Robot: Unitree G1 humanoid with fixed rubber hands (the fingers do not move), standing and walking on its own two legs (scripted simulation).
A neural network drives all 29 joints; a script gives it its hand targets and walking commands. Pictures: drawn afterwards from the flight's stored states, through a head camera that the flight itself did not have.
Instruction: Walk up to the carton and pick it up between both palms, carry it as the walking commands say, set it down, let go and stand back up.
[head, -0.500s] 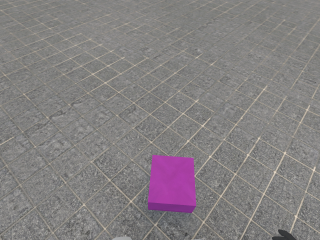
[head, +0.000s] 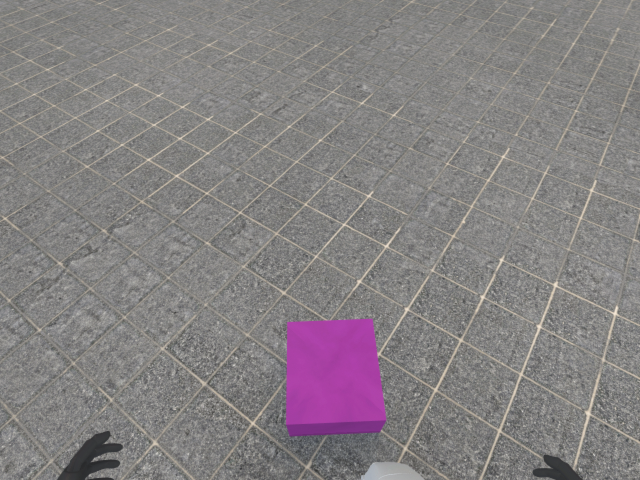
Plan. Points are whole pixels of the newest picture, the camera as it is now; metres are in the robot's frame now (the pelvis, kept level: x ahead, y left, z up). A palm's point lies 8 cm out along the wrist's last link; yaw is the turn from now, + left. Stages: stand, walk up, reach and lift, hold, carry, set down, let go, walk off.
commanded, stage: walk up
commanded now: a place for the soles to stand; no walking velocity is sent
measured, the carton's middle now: (332, 375) +0.45 -0.05 -0.69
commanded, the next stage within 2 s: none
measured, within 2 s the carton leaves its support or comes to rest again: neither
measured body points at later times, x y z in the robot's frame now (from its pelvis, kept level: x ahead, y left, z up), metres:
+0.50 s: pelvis -0.01 +0.00 +0.01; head +0.00 +0.00 +0.46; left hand +0.10 +0.32 -0.11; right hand +0.06 -0.33 -0.11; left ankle -0.02 +0.15 -0.73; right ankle +0.04 -0.11 -0.73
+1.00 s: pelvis -0.02 -0.02 -0.01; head +0.01 -0.02 +0.44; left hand +0.10 +0.31 -0.11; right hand +0.06 -0.37 -0.11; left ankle -0.02 +0.15 -0.72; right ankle +0.02 -0.13 -0.72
